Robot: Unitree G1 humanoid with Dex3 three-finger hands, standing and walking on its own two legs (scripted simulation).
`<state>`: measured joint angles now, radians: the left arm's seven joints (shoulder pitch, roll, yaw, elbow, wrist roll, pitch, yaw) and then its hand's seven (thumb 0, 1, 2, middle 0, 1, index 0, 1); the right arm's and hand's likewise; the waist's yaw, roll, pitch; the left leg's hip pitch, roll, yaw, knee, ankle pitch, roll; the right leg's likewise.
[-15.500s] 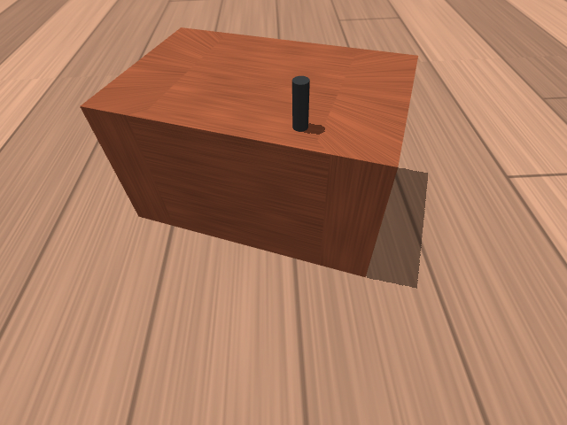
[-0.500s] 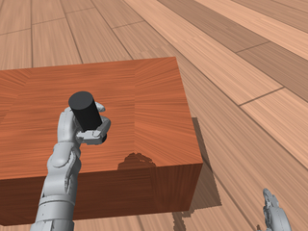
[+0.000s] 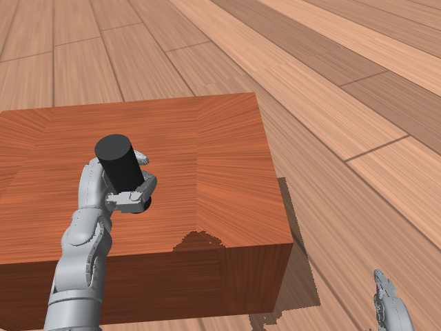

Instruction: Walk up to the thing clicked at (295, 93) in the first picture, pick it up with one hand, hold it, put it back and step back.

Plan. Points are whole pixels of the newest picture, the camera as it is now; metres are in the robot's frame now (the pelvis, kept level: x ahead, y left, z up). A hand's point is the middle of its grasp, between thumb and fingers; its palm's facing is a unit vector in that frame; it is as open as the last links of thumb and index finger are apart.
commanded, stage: hold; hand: left
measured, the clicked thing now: (127, 178) +0.34 +0.18 +0.14
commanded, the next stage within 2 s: none
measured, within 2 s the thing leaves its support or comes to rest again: neither
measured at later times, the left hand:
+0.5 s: hand (133, 184) +0.32 +0.16 +0.14, palm faces +0.07 -1.00 +0.00, open 6.7 cm
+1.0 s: hand (135, 186) +0.32 +0.16 +0.14, palm faces +0.07 -1.00 -0.01, open 6.7 cm
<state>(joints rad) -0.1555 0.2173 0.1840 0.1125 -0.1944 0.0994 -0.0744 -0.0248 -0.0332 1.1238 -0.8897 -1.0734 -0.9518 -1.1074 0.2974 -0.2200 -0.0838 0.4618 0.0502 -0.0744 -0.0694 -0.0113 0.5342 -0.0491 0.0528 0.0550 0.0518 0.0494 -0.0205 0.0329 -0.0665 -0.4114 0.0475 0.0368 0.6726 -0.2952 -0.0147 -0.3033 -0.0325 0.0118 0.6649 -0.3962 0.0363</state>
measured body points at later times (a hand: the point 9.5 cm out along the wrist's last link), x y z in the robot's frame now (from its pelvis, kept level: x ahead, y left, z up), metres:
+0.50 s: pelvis +0.00 +0.00 +0.01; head -0.01 -0.01 +0.46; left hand +0.31 +0.22 +0.14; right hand +0.16 -0.26 -0.06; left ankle +0.03 +0.13 -0.72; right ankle -0.03 -0.14 -0.72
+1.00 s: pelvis +0.00 +0.00 +0.01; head +0.00 -0.02 +0.46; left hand +0.32 +0.22 +0.14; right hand +0.16 -0.27 -0.07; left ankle +0.03 +0.13 -0.72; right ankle -0.03 -0.14 -0.72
